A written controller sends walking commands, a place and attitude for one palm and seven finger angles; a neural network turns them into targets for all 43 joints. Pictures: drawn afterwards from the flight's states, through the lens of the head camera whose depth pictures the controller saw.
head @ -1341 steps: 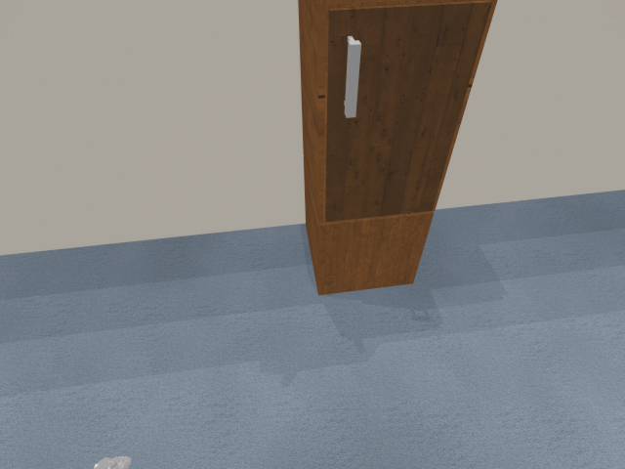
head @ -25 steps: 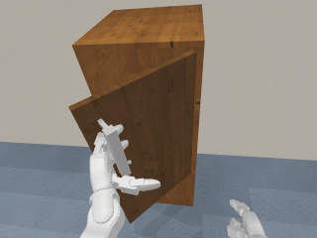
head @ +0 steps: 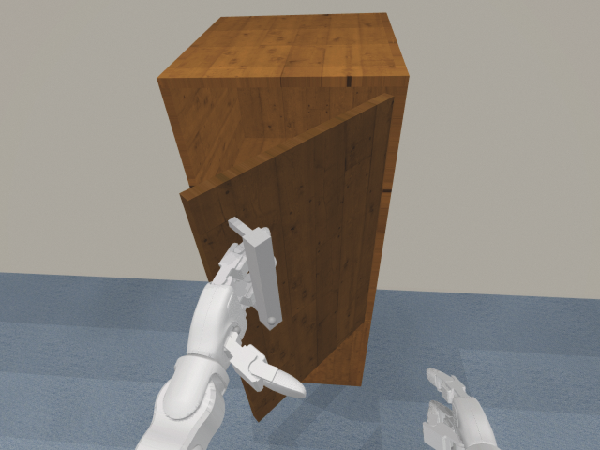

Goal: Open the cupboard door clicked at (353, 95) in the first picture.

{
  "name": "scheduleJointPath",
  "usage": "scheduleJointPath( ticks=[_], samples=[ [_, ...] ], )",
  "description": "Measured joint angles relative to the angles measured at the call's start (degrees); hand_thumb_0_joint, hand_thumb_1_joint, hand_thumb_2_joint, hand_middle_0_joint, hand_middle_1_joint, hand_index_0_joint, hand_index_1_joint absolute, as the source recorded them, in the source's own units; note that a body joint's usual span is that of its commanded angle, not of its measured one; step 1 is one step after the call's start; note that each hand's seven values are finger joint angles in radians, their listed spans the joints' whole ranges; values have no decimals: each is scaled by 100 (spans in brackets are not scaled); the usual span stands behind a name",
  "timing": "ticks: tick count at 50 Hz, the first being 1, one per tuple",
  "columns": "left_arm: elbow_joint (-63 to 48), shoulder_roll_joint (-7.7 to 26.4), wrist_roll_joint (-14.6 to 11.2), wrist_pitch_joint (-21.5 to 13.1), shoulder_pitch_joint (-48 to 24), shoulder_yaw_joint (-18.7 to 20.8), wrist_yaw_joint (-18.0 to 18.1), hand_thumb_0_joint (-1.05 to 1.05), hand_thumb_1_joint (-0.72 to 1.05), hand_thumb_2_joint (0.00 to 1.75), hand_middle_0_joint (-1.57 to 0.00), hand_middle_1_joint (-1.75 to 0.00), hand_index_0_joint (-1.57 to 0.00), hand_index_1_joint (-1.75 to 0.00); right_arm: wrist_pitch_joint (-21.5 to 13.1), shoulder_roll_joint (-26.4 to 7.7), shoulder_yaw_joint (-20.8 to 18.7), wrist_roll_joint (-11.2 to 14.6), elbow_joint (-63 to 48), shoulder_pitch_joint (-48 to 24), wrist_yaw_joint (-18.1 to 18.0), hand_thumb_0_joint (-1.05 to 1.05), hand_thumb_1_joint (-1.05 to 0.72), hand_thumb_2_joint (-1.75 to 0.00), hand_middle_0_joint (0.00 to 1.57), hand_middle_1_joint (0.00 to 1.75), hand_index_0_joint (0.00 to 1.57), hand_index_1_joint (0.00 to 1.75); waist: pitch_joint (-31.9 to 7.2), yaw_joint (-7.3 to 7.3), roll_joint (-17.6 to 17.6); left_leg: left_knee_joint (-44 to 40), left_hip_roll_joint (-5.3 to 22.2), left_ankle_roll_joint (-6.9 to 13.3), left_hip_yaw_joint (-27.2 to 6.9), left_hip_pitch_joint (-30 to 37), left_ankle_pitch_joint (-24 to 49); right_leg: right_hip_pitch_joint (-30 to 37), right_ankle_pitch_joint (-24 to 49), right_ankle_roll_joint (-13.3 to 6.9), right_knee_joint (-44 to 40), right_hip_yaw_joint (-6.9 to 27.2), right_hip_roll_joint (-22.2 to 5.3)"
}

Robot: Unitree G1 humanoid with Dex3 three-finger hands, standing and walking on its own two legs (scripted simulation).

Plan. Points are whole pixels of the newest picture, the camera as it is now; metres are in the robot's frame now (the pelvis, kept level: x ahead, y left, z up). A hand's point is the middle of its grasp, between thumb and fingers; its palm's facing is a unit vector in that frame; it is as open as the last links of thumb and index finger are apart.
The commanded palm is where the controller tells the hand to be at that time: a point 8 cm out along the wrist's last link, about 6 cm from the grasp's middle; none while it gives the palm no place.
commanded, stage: slide the hand sideways off the handle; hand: left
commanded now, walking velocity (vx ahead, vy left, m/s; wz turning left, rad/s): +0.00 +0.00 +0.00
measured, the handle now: (254, 274) +0.30 +0.08 +0.13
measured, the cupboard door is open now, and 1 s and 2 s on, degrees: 48 48 48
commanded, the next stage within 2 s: draw the hand back to the body in 0.86 s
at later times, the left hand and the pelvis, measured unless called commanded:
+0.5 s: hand (236, 354) +0.19 +0.08 +0.13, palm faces -0.09 -1.00 +0.00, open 16.3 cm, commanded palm +0.16 +0.14 +0.13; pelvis -0.01 +0.02 -0.01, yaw -1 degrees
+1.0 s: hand (199, 385) +0.16 +0.11 +0.13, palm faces -0.04 -1.00 -0.03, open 16.3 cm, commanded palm +0.13 +0.18 +0.13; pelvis +0.00 -0.01 -0.01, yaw +1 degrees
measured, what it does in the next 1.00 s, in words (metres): stands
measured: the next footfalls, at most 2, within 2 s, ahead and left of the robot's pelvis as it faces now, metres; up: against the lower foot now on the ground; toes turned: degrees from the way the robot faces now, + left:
none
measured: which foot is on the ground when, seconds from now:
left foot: down 0.00-1.00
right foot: down 0.00-1.00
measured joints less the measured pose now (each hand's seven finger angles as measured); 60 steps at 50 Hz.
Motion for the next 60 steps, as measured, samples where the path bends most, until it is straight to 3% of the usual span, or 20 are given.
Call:
scheduleJointPath(
  ticks=[9, 23, 34, 40, 46, 51, 60],
  samples=[
    [-714, 101, 384, 80, 608, -249, 395, -1, -50, 30, -16, -32, -16, -31, 160, 70, 36, -52, -212, 55, 207, 1, -91, -90, 19, 30, 20, 30, 62, -29, -35, 210, -7, 114, 148, -168, -78, -187, -34, 109, 194, 129, -26],
    [-1221, 216, 401, 119, 1026, -231, 341, -1, -50, 30, -17, -31, -16, -30, 166, 85, 77, -46, -325, 12, 183, 1, -91, -90, 20, 30, 21, 30, 36, 23, -6, 398, -37, 154, 126, -338, -131, -331, -98, 147, 361, 89, -54],
    [-1650, 569, 41, 43, 1774, 326, -86, -1, -50, 30, -19, -32, -17, -31, 21, -26, 52, -12, -457, 102, 62, 1, -91, -90, 20, 30, 21, 30, -53, 46, 28, 477, 43, 65, 48, -380, -203, -327, -129, 60, 350, 22, 38],
    [-1763, 653, -129, -124, 2175, 799, -265, -1, -50, 30, -17, -31, -16, -31, -202, -112, -12, 9, -480, 268, -4, 1, -91, -90, 20, 30, 21, 30, -105, 79, 50, 569, 76, 4, -25, -491, -256, -407, -180, -1, 402, -50, 83],
    [-1907, 730, -338, -392, 2517, 1031, -646, -1, -50, 30, -15, -30, -15, -30, -508, -175, -100, 34, -406, 448, -70, 1, -91, -90, 20, 30, 21, 30, -195, 104, 95, 704, 97, -43, -103, -651, -329, -526, -248, -41, 485, -128, 118],
    [-1796, 761, -455, -538, 2494, 1143, -872, -1, -50, 30, -15, -30, -15, -30, -685, -181, -145, 41, -292, 497, -137, 1, -91, -90, 19, 30, 20, 30, -235, 103, 116, 805, 112, -73, -146, -759, -378, -613, -296, -62, 558, -172, 141],
    [-1513, 1021, -811, -551, 2245, 1901, -1135, -1, -50, 30, -15, -30, -15, -30, -883, -178, -136, 110, -53, 502, -255, 1, -91, -90, 19, 30, 20, 30, -302, 160, 106, 782, 141, -77, -157, -737, -407, -554, -271, -50, 447, -170, 172]
  ],
)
